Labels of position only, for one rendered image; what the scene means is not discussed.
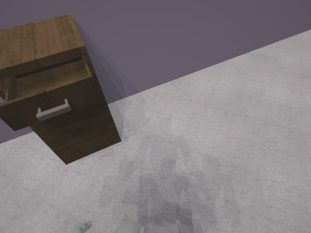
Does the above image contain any left robot thigh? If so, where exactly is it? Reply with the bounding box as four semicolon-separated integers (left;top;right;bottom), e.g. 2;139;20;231
113;220;145;233

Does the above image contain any handle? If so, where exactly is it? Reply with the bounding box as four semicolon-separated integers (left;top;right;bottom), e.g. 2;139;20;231
36;98;71;121

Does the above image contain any left robot hand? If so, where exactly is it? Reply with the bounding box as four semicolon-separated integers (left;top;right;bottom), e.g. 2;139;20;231
68;220;92;233

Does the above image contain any cabinet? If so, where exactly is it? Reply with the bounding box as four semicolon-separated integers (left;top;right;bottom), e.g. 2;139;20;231
0;14;121;165

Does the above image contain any drawer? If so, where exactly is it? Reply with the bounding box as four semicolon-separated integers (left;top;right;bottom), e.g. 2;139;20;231
0;56;101;131

